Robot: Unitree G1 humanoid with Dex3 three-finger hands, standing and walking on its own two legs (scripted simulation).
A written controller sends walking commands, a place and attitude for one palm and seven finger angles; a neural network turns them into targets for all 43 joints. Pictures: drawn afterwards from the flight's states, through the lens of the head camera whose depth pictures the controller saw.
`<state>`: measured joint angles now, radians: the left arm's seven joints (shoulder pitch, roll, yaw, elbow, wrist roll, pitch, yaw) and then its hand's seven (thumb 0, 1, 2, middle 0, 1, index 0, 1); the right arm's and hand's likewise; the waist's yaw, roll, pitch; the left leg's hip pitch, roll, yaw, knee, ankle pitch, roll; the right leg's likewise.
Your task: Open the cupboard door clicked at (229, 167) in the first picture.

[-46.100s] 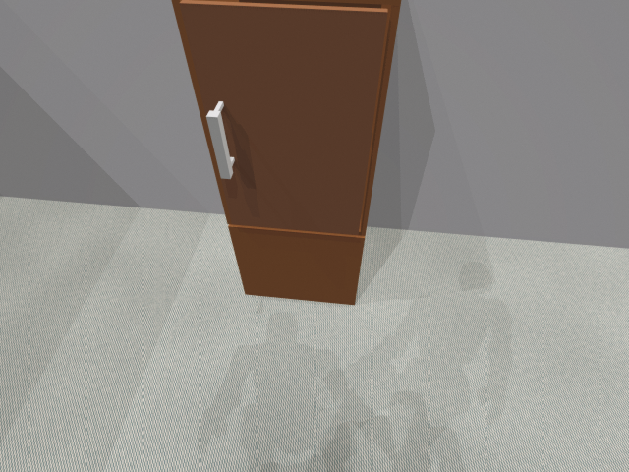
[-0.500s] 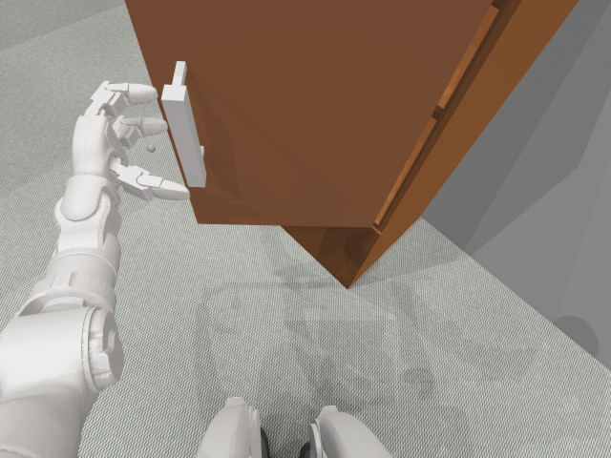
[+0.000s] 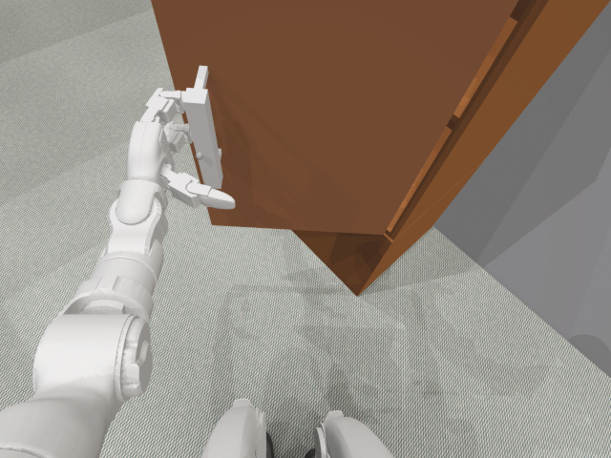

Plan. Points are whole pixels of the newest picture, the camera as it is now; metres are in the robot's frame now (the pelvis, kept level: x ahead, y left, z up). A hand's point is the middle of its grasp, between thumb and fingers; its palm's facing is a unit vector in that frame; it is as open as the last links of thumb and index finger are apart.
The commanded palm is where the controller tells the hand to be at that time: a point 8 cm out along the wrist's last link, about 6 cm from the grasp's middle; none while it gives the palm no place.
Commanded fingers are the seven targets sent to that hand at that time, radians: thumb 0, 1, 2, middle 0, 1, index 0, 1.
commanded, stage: slide the fingers in behind the handle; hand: left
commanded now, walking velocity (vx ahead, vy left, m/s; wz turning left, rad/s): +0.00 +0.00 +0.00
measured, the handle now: (208, 132) +0.54 +0.11 +0.06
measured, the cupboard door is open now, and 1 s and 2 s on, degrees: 47 46 49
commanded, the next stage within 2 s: close the thumb around the handle in 0.84 s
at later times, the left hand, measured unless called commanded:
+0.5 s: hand (220, 153) +0.50 +0.09 +0.06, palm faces -0.04 -1.00 -0.03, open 13.9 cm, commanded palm +0.47 +0.13 +0.07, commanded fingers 0.00 -0.50 0.30 -0.30 -1.20 -0.30 -1.20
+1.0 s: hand (219, 154) +0.49 +0.09 +0.06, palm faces -0.03 -1.00 -0.02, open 13.9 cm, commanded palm +0.47 +0.14 +0.07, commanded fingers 0.00 -0.28 0.40 -0.32 -1.22 -0.32 -1.22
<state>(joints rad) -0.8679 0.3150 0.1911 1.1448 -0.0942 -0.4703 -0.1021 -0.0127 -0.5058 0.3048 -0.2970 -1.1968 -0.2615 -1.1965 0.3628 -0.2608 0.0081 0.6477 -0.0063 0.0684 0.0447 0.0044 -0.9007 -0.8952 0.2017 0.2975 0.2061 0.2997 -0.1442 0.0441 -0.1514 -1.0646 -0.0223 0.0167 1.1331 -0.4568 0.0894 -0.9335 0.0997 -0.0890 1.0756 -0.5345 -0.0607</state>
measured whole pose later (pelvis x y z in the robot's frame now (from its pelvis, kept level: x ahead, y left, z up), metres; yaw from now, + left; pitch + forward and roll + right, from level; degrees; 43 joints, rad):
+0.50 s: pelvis +0.00 -0.01 +0.00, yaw +0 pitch +23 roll -3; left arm -0.88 0.30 0.20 1.15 -0.08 -0.48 -0.03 -0.01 -0.50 0.31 -0.30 -1.21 -0.30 -1.22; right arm 0.40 -0.25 0.01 0.65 -0.01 0.07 0.06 0.00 -0.90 -0.90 0.20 0.30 0.21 0.30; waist -0.16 0.05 -0.15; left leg -1.08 -0.02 0.02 1.14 -0.45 0.07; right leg -0.96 0.10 -0.08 1.10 -0.54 -0.08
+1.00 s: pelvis +0.00 -0.02 +0.00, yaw +0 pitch +22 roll -3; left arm -0.86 0.30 0.23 1.15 -0.08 -0.48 -0.06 -0.01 -0.50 0.31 -0.30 -1.20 -0.30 -1.20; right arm 0.37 -0.26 0.01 0.63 -0.01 0.06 0.05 0.00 -0.90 -0.90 0.20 0.30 0.21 0.30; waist -0.16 0.04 -0.15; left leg -1.06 -0.01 0.03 1.13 -0.46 0.07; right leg -0.95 0.11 -0.07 1.09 -0.54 -0.08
